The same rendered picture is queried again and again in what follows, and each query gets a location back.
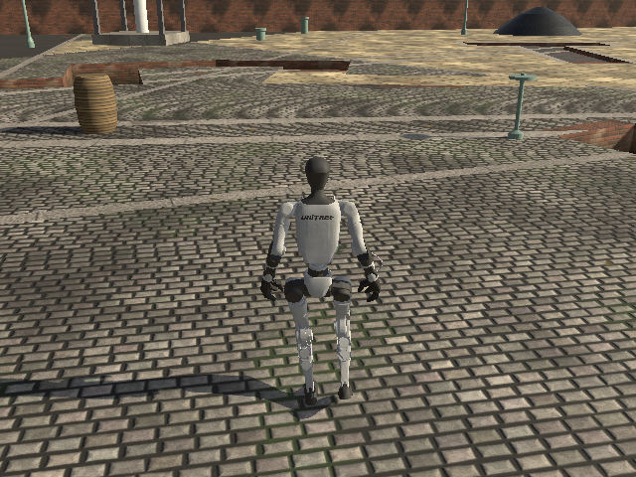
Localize robot left hand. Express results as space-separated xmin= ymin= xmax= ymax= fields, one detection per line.
xmin=260 ymin=279 xmax=284 ymax=301

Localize right robot forearm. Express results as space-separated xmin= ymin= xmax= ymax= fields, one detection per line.
xmin=357 ymin=240 xmax=379 ymax=282

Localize robot right upper arm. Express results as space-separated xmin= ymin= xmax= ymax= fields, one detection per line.
xmin=338 ymin=200 xmax=367 ymax=255

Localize left robot shin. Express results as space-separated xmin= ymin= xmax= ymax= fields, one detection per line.
xmin=295 ymin=328 xmax=314 ymax=393

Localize robot head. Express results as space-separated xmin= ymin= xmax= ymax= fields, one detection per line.
xmin=301 ymin=157 xmax=335 ymax=205

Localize robot left upper arm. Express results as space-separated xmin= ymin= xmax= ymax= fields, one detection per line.
xmin=271 ymin=201 xmax=297 ymax=256

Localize robot right hand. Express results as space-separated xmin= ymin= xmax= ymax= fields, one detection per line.
xmin=358 ymin=278 xmax=381 ymax=302

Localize left robot forearm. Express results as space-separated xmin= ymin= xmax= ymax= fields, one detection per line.
xmin=262 ymin=241 xmax=281 ymax=282

